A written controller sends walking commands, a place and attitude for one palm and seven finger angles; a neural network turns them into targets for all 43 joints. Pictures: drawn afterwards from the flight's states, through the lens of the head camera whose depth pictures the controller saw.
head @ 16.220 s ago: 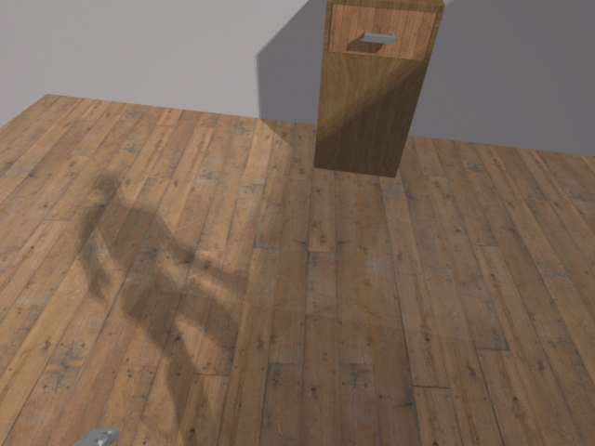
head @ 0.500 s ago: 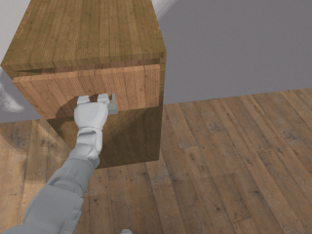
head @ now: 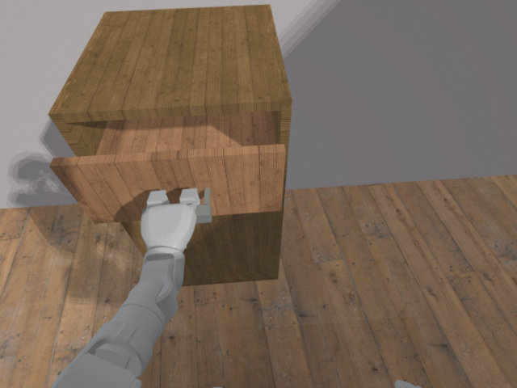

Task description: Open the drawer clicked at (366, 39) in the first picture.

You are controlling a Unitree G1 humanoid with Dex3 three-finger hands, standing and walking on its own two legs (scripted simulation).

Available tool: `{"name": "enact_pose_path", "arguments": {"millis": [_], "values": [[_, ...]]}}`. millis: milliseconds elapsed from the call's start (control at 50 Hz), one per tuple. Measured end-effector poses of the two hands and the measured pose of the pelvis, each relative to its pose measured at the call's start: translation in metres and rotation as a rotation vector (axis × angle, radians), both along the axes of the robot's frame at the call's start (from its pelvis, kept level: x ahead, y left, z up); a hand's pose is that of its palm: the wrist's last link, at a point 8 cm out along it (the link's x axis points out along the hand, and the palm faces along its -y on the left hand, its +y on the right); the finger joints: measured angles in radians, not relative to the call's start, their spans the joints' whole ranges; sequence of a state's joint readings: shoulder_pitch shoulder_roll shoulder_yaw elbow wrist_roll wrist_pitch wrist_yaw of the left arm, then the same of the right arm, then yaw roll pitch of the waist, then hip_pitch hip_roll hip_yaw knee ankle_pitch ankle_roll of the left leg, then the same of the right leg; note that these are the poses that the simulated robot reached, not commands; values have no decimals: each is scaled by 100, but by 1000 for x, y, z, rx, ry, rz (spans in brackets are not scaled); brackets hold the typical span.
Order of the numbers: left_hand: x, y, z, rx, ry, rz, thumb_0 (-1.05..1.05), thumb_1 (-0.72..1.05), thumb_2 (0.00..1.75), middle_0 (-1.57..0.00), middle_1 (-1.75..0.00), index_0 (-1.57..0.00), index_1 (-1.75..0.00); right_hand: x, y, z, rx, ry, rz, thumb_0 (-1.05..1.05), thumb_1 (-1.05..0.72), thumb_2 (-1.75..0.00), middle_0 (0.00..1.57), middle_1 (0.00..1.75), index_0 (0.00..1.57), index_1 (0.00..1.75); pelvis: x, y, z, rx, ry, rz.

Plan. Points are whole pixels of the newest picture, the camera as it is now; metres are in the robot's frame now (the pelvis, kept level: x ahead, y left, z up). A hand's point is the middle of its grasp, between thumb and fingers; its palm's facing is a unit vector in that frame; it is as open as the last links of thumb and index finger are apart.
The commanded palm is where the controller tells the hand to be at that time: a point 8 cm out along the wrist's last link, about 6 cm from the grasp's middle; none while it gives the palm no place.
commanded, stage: pull the drawer open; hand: left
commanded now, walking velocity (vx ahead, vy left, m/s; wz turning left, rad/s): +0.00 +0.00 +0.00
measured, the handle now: (178, 205) +0.44 +0.16 +0.00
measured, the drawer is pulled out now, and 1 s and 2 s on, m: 0.11 0.23 0.30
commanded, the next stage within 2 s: open the thumb to release the handle in 1.92 s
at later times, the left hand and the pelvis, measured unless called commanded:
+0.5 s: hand (176, 268) +0.32 +0.15 -0.02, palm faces +0.00 -0.08 -1.00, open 6.0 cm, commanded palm +0.29 +0.15 +0.03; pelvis -0.01 -0.01 +0.00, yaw +0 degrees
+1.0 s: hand (173, 304) +0.26 +0.14 -0.02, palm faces +0.02 -0.13 -0.99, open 6.1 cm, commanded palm +0.23 +0.15 +0.03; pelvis +0.00 -0.01 +0.00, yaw +0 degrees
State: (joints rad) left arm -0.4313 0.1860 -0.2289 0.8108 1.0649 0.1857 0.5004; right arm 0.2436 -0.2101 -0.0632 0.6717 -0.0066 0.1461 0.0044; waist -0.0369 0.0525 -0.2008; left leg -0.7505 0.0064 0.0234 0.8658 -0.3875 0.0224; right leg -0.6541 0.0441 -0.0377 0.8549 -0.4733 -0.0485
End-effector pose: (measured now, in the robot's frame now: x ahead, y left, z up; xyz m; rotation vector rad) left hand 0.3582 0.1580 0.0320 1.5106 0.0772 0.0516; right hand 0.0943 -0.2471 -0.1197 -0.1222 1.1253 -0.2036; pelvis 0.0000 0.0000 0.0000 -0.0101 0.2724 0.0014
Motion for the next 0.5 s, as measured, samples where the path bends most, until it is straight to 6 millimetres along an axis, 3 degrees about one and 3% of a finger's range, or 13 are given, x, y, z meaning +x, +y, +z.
{"name": "enact_pose_path", "arguments": {"millis": [240, 500], "values": [[-32, -2, 0, -13, -1, 4, 1, 68, 81, -28, -135, -35, -130, 1, -2, 1, 13, -27, 11, 1, -90, -90, 20, 30, 20, 30, -5, -7, 2, 10, -34, -1], [-58, -4, -1, -17, -13, 5, 1, 68, 82, -27, -135, -36, -130, 20, -6, 6, 6, -91, 48, 1, -90, -90, 20, 30, 20, 30, -10, -12, 2, 17, -54, 5]]}}
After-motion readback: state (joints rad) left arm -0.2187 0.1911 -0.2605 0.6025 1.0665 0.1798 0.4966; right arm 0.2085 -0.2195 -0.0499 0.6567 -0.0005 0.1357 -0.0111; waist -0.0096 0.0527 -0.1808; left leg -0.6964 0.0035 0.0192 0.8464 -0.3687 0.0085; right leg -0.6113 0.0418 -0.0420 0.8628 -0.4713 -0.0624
